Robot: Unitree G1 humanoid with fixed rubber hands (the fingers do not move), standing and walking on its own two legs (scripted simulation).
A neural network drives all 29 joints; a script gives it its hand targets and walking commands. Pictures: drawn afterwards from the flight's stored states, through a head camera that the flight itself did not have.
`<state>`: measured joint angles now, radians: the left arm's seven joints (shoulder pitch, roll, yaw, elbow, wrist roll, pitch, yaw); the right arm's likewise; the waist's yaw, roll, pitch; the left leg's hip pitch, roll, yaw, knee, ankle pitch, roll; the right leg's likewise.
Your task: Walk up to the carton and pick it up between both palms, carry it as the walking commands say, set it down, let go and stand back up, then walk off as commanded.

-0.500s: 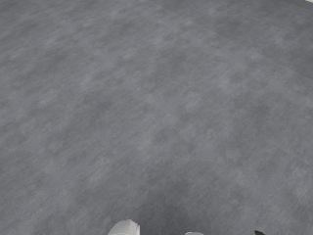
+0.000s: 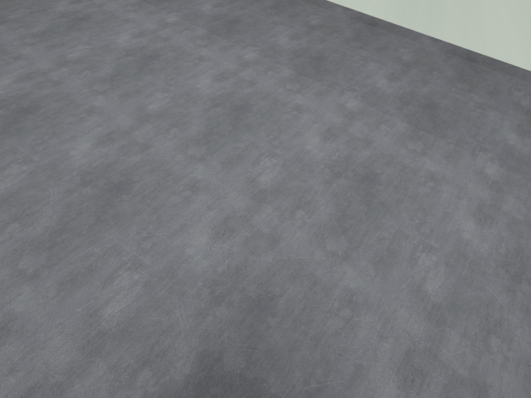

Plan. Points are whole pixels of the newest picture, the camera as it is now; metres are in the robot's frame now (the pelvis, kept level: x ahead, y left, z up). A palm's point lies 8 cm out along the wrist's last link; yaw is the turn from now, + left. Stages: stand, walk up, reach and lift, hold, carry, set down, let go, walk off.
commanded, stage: walk off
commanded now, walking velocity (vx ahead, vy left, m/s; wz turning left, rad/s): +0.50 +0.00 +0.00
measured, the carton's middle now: out of the picture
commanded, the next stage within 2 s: none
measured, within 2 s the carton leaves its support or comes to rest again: neither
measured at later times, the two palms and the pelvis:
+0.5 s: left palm out of the picture +0.13 +0.27 -0.13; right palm out of the picture -0.03 -0.17 -0.13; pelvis +0.06 +0.04 +0.01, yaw -1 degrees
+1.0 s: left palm (129, 346) +0.25 +0.23 -0.16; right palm (378, 274) +0.36 -0.24 -0.12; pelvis +0.27 +0.01 +0.00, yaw +1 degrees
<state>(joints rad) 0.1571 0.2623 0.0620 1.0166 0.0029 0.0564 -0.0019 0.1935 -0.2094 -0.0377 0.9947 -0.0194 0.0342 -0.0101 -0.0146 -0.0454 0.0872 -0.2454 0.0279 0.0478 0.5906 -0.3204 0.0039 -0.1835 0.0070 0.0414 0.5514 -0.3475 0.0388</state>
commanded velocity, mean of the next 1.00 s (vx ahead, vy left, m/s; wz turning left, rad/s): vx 0.50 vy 0.00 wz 0.00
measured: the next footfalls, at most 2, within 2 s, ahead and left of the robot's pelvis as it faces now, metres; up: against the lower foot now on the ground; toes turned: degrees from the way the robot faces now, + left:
right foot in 0.70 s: +0.30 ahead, -0.11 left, +0.00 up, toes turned -10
left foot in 1.06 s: +0.44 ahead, +0.15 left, +0.00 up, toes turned +10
